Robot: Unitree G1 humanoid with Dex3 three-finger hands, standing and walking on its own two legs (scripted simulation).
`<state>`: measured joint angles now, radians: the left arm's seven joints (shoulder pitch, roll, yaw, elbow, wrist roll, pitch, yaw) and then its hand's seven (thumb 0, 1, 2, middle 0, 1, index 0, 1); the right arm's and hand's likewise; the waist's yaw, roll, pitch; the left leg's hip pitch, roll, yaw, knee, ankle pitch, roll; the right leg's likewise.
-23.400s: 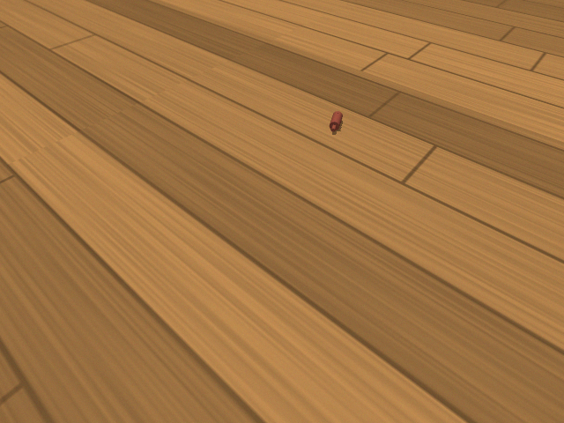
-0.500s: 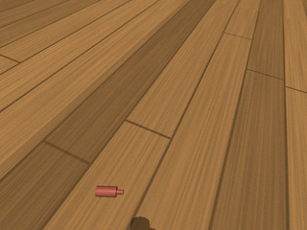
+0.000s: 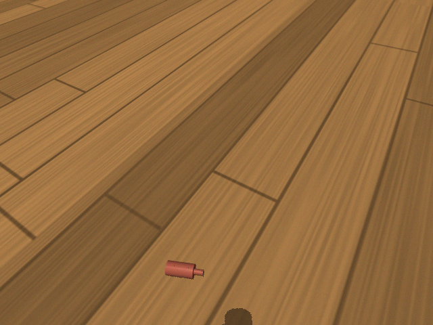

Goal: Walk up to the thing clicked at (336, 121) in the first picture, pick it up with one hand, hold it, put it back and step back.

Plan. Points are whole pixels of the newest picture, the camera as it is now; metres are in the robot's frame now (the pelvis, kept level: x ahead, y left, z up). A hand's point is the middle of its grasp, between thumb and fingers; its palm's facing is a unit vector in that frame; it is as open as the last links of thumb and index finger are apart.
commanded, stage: walk up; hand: left
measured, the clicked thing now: (185, 270) +0.49 +0.19 -0.72
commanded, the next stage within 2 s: stand in 0.04 s
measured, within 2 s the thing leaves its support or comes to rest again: neither
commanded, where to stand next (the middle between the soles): +0.10 +0.00 m, yaw -3 degrees
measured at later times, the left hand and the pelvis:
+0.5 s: hand out of the picture +0.10 +0.24 -0.13, palm faces -0.04 -0.94 -0.34, open 7.3 cm; pelvis +0.01 -0.01 +0.02, yaw -1 degrees
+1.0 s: hand out of the picture +0.09 +0.24 -0.13, palm faces -0.04 -0.94 -0.34, open 7.3 cm; pelvis +0.01 -0.01 +0.03, yaw -1 degrees
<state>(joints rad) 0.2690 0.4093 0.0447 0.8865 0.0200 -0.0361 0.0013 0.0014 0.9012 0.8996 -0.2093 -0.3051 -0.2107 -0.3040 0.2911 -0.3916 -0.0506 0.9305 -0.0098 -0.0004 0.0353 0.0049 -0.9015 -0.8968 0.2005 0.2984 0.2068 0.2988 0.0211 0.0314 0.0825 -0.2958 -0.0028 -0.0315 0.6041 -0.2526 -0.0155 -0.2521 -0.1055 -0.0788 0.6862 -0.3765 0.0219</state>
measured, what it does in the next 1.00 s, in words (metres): stands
